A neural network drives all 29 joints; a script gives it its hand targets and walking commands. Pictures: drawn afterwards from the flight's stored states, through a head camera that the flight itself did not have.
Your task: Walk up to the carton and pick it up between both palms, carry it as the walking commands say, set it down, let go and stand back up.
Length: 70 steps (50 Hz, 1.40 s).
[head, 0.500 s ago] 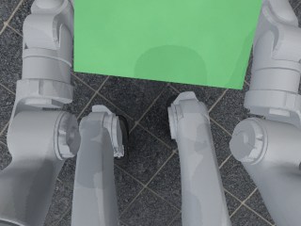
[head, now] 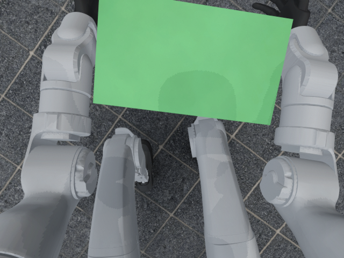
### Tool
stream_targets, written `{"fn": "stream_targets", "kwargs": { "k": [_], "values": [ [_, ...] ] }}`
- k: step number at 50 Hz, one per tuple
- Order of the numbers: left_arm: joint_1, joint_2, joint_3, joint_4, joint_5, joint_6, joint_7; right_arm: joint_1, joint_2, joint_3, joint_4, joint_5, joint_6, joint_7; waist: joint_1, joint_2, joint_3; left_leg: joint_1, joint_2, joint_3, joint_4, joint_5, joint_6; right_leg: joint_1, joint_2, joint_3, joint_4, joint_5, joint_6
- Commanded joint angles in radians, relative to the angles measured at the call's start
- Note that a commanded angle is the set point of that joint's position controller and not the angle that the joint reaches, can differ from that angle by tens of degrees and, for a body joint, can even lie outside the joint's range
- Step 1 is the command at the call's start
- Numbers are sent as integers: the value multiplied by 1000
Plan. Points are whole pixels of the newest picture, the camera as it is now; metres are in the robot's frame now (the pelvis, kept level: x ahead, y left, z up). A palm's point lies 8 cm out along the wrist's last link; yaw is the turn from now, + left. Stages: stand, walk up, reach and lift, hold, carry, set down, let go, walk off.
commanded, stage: reach and lift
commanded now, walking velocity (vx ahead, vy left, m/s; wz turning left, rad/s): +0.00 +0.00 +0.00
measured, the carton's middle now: (182, 71) +0.44 -0.07 -0.15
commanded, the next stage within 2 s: none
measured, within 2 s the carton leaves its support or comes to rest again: neither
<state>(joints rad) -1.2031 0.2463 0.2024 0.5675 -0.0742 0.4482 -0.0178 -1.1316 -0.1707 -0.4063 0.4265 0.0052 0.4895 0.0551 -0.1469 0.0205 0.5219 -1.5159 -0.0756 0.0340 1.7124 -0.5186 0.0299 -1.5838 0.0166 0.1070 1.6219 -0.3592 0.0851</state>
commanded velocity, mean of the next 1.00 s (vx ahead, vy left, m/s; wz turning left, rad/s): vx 0.00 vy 0.00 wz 0.00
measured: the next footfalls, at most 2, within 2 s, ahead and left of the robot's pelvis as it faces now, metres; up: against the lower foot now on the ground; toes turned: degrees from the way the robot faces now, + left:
none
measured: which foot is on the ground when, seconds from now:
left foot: down 0.00-1.00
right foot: down 0.00-1.00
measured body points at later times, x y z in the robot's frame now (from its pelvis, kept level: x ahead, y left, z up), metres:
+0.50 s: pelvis +0.00 +0.00 +0.06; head +0.29 -0.05 +0.39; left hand +0.55 +0.08 -0.02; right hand +0.49 -0.25 -0.01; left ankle +0.13 +0.10 -0.50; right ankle +0.18 -0.15 -0.50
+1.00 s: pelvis +0.04 -0.01 +0.13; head +0.26 -0.05 +0.51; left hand +0.52 +0.08 +0.08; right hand +0.46 -0.25 +0.07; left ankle +0.13 +0.10 -0.50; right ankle +0.18 -0.15 -0.50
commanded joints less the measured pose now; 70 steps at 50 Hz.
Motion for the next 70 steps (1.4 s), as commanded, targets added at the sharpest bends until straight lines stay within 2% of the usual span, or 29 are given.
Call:
{"fn": "stream_targets", "kwargs": {
  "k": [1, 2, 4, 8, 13, 17, 18, 20, 22, 25, 27, 30, 32, 35, 36, 37, 38, 43, 45, 48, 50, 51, 54, 61, 64, 65, 66, 69, 70],
  "values": [
    [-830, -1025, -436, -186, -79, -32, -172, -660, 979, 589, 6, 97, -5, 145, -10, 15, -2220, 447, -86, -54, -308, 24, -52, 708, 100, -142, -171, 51, -44],
    [-823, -1079, -488, -281, -94, -29, -172, -650, 1053, 635, -113, 139, -10, 147, 23, 37, -2432, 585, -92, -38, -323, 98, -47, 864, 117, -132, -201, 137, -48],
    [-915, -1052, -486, -321, -117, -43, -172, -655, 1054, 609, -53, 119, -2, 143, -28, 27, -2354, 565, -92, -66, -339, 69, -42, 811, 113, -148, -180, 118, -46],
    [-864, -1010, -416, -138, -79, -36, -198, -784, 1041, 640, -71, 130, -2, 135, 38, -22, -2233, 371, -98, -21, -321, 1, -18, 852, 98, -94, -251, -20, -33],
    [-993, -1044, -447, -328, -132, -56, -215, -717, 1087, 616, -77, 123, 7, 134, -44, -15, -2393, 505, -103, -41, -382, -20, -27, 986, 92, -100, -283, 4, -36],
    [-885, -1036, -460, -202, -100, -24, -220, -684, 1060, 650, -61, 134, 22, 134, 2, 20, -2322, 507, -85, -31, -428, -8, -39, 1006, 92, -87, -316, 11, -34],
    [-909, -1011, -408, -169, -81, -29, -224, -750, 1126, 676, -86, 133, 25, 134, 45, -72, -2328, 467, -88, -21, -416, -59, -14, 1058, 105, -84, -342, -51, -18],
    [-826, -1093, -436, -197, -97, -37, -235, -674, 1155, 682, -107, 128, 17, 143, 18, -98, -2386, 548, -93, -41, -453, 29, -14, 1129, 108, -87, -357, 50, -21],
    [-853, -1064, -419, -168, -67, -32, -242, -734, 1166, 684, -109, 161, 16, 150, 78, -28, -2264, 559, -83, -33, -489, -45, -10, 1060, 100, -72, -390, -47, -32],
    [-813, -1137, -503, -337, -116, -52, -227, -563, 1136, 681, -105, 124, 2, 162, -13, 10, -2482, 739, -89, -67, -492, 151, -46, 1122, 111, -103, -351, 193, -49],
    [-719, -1141, -487, -209, -82, -50, -227, -584, 1093, 659, -93, 121, -10, 164, 25, 42, -2328, 695, -86, -67, -502, 167, -45, 1035, 110, -98, -348, 177, -48],
    [-632, -1144, -540, -360, -95, -74, -220, -466, 1149, 720, -218, 129, -26, 157, 15, 3, -2470, 826, -91, -86, -526, 319, -42, 1173, 129, -88, -372, 330, -38],
    [-663, -1142, -539, -322, -96, -71, -217, -430, 1120, 690, -126, 86, -24, 161, 6, 30, -2325, 772, -81, -80, -551, 241, -59, 1120, 132, -101, -388, 282, -57],
    [-591, -1191, -601, -405, -117, -81, -208, -349, 1056, 690, -212, 85, -47, 157, -71, 59, -2354, 896, -76, -112, -580, 323, -73, 1110, 144, -124, -396, 364, -70],
    [-541, -1128, -577, -386, -94, -79, -202, -330, 1065, 719, -222, 88, -45, 149, -8, 44, -2329, 881, -85, -103, -583, 375, -65, 1165, 144, -104, -405, 399, -63],
    [-518, -1173, -604, -383, -106, -83, -200, -342, 1050, 701, -241, 92, -53, 143, -41, 81, -2295, 872, -80, -111, -595, 355, -68, 1163, 142, -84, -426, 382, -68],
    [-474, -1117, -573, -368, -86, -79, -205, -388, 1025, 726, -296, 102, -51, 134, 1, 29, -2282, 827, -91, -107, -611, 315, -53, 1233, 137, -74, -443, 357, -64],
    [-424, -1106, -538, -316, -48, -80, -207, -313, 1095, 754, -221, 74, -38, 139, 33, -54, -2152, 835, -78, -93, -680, 283, -50, 1278, 138, -84, -517, 315, -41],
    [-435, -1115, -563, -294, -54, -85, -203, -288, 1067, 741, -195, 63, -50, 133, -12, -30, -2064, 833, -74, -107, -685, 283, -59, 1222, 143, -86, -530, 322, -41],
    [-394, -1144, -571, -289, -47, -78, -224, -218, 1118, 718, -169, 57, -45, 142, 6, 11, -2028, 884, -65, -96, -750, 286, -51, 1271, 134, -88, -578, 335, -44],
    [-383, -1149, -484, -197, -21, -87, -247, -178, 1185, 660, -24, 16, -39, 156, 2, -66, -1742, 752, -62, -100, -781, 150, -39, 1197, 133, -93, -622, 216, -45],
    [-350, -1172, -493, -206, -13, -87, -253, -132, 1216, 653, -19, 10, -39, 154, 5, -8, -1753, 771, -57, -91, -804, 167, -35, 1257, 117, -67, -645, 242, -57],
    [-264, -1158, -355, -29, 59, -84, -281, -132, 1284, 633, 66, -3, -37, 152, 99, -58, -1397, 621, -68, -69, -846, 99, -1, 1201, 103, -64, -715, 177, -39],
    [-219, -1186, -215, 19, 132, -104, -319, 13, 1327, 461, 159, -128, -23, 162, 35, -114, -1110, 716, -61, -80, -931, 15, 29, 1221, 75, -45, -879, 50, -47],
    [-145, -1139, -228, 6, 187, -78, -321, 152, 1295, 367, 233, -174, 2, 153, 18, 3, -1044, 794, -39, -91, -983, 11, 15, 1259, 59, -13, -912, 75, -66],
    [-155, -1118, -223, -20, 203, -84, -321, 118, 1308, 373, 208, -159, 0, 154, 73, 0, -1023, 815, -38, -91, -997, 32, 24, 1264, 65, -10, -924, 81, -66],
    [-163, -1164, -245, -12, 175, -82, -320, 129, 1239, 347, 186, -178, 0, 153, -8, 58, -1013, 836, -35, -102, -1032, 14, 6, 1286, 62, -20, -930, 103, -73],
    [-165, -1145, -260, -34, 198, -72, -314, 115, 1251, 367, 167, -176, 2, 153, 42, 74, -975, 891, -39, -104, -1071, 43, 2, 1310, 70, -41, -945, 131, -76],
    [-66, -1167, -293, -37, 200, -65, -306, 225, 1234, 369, 165, -192, 5, 152, -7, 85, -997, 974, -35, -119, -1075, 158, -9, 1331, 67, -43, -958, 230, -85]
  ]
}}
